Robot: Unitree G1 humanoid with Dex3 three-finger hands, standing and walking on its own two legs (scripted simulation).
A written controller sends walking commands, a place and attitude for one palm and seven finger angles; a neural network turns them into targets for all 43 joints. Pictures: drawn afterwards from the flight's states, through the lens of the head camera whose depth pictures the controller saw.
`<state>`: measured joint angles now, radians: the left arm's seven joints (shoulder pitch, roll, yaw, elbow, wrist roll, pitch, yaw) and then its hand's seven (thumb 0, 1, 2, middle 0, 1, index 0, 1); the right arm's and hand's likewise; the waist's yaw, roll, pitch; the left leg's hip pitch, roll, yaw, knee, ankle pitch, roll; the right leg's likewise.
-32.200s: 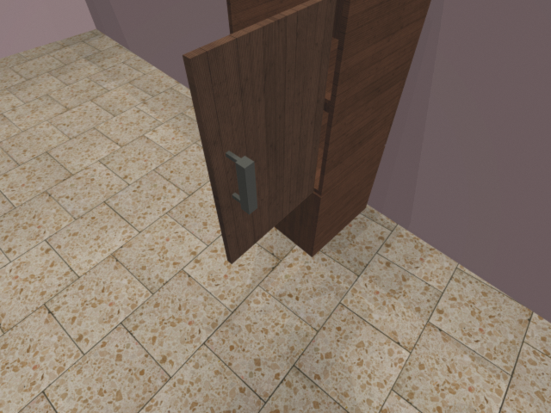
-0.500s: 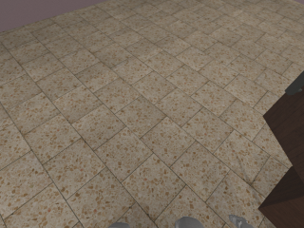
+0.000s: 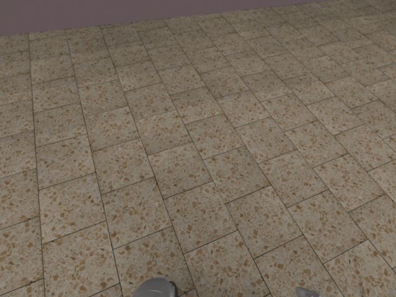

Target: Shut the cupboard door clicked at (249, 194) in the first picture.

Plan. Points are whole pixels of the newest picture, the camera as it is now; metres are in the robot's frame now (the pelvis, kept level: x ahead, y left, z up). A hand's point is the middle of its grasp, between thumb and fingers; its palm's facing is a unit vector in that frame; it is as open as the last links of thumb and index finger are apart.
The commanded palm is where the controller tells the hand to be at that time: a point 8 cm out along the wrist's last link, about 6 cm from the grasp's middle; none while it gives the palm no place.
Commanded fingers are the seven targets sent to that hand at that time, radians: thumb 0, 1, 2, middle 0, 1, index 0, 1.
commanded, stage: walk to a spot facing it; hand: left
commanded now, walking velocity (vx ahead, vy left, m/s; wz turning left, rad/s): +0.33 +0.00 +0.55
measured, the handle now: out of the picture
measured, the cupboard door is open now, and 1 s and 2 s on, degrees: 61 61 61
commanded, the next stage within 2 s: turn to face it in 0.32 s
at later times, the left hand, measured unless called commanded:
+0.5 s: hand (131, 208) +0.32 +0.19 -0.13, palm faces +0.12 -0.96 -0.23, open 7.4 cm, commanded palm none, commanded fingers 0.00 0.90 0.90 -0.20 -0.30 -0.20 -0.30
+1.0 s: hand (128, 222) +0.29 +0.20 -0.17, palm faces +0.08 -0.98 -0.19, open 7.4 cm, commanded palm none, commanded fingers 0.00 0.90 0.90 -0.20 -0.30 -0.20 -0.30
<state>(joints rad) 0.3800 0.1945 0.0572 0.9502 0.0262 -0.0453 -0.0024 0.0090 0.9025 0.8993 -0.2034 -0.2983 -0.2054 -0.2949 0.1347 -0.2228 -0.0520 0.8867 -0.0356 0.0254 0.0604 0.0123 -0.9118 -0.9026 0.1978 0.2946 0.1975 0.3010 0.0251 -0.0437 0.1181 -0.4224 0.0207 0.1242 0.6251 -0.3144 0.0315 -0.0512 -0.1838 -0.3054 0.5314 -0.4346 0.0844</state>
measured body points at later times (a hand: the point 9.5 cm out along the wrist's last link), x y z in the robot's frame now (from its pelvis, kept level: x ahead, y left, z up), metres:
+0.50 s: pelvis +0.19 -0.02 +0.00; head +0.23 -0.02 +0.45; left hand +0.31 +0.25 -0.11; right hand +0.19 -0.25 -0.15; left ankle +0.08 +0.09 -0.73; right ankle +0.30 -0.11 -0.73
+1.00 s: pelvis +0.27 +0.01 +0.01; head +0.31 +0.03 +0.46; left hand +0.29 +0.25 -0.15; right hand +0.39 -0.23 -0.12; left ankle +0.29 +0.11 -0.73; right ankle +0.29 -0.11 -0.70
